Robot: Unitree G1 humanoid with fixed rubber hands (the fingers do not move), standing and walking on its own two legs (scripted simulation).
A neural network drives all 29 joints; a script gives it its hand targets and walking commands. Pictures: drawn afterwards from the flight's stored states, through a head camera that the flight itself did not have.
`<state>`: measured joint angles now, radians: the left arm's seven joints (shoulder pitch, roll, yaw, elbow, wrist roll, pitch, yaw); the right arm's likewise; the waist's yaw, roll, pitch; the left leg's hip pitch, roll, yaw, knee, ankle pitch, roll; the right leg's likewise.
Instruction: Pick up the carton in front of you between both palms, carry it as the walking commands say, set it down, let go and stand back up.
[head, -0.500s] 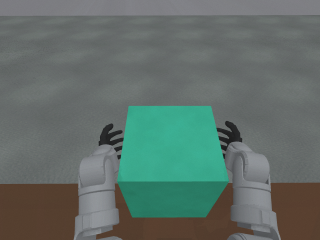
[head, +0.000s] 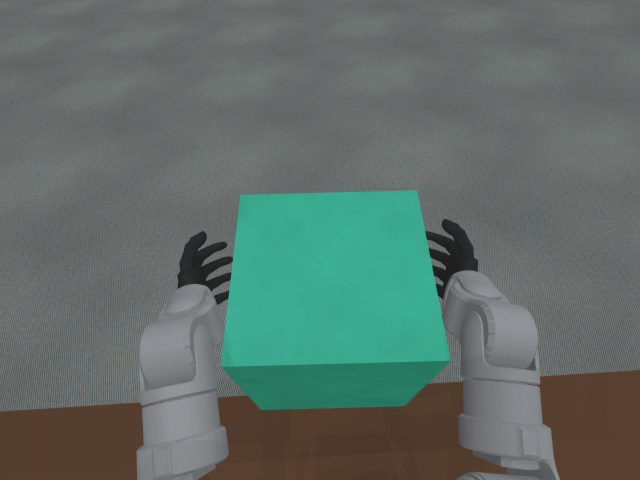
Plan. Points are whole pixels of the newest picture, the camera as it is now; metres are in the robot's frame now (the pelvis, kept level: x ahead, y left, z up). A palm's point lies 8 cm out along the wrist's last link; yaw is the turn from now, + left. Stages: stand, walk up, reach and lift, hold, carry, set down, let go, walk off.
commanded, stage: carry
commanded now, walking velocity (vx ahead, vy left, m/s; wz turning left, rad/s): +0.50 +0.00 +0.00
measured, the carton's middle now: (331, 311) +0.33 -0.01 +0.04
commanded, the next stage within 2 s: none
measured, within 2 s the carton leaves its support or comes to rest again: neither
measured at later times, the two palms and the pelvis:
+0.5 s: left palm (216, 165) +0.60 +0.15 +0.09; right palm (397, 152) +0.61 -0.16 +0.09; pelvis +0.29 +0.00 -0.01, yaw -1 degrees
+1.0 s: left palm (234, 93) +0.93 +0.15 +0.06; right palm (367, 84) +0.92 -0.15 +0.07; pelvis +0.60 +0.01 -0.03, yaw -1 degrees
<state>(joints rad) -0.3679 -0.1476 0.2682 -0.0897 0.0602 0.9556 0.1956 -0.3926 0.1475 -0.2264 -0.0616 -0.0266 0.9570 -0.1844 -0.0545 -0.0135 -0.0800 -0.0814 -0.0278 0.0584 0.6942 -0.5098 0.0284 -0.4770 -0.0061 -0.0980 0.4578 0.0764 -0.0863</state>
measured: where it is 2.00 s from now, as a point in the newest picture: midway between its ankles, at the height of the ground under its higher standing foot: (308, 238)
